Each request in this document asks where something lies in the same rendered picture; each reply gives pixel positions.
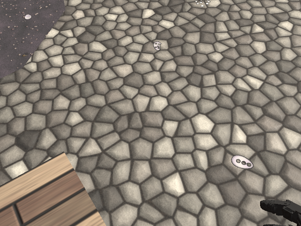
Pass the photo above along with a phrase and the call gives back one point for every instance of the right robot hand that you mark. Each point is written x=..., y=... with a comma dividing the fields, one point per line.
x=288, y=209

